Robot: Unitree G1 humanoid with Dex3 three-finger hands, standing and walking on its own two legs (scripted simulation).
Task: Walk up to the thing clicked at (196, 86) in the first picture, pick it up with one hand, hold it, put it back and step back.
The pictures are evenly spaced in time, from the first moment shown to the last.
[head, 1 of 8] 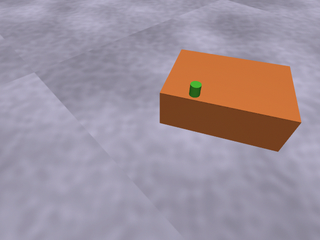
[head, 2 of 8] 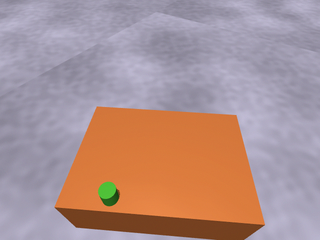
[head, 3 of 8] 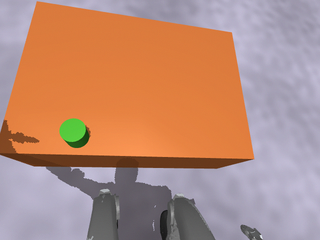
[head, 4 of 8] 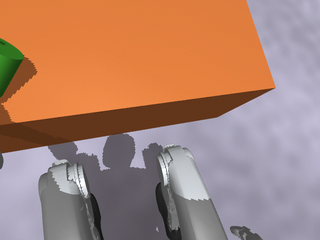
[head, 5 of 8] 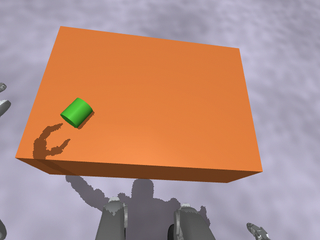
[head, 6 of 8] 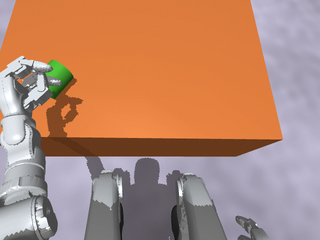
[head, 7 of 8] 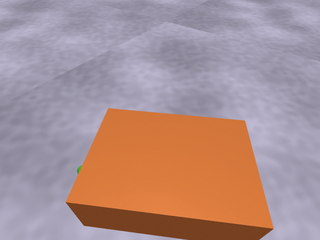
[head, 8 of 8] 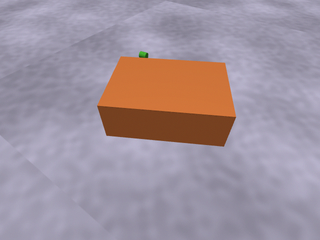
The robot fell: no
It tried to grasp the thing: yes
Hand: left
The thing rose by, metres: 0.01
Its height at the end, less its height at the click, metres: -0.34
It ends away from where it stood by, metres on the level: 1.17
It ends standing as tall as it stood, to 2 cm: yes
